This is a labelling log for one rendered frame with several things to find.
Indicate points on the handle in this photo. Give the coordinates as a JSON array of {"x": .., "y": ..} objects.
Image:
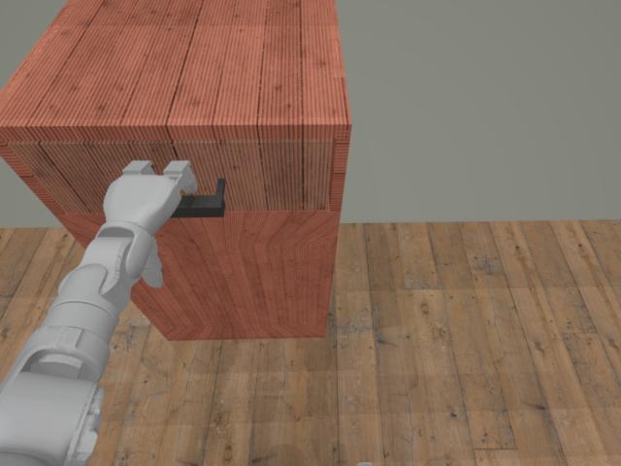
[{"x": 202, "y": 205}]

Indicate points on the drawer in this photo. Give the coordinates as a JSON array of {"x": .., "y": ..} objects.
[{"x": 259, "y": 174}]

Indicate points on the left robot upper arm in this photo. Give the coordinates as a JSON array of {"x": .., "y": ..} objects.
[{"x": 49, "y": 420}]

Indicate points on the robot left forearm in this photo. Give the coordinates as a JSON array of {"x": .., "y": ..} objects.
[{"x": 74, "y": 339}]

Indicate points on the robot left hand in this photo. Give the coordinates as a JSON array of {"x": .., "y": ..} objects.
[{"x": 148, "y": 200}]

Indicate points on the cabinet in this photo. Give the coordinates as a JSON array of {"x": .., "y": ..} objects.
[{"x": 200, "y": 70}]

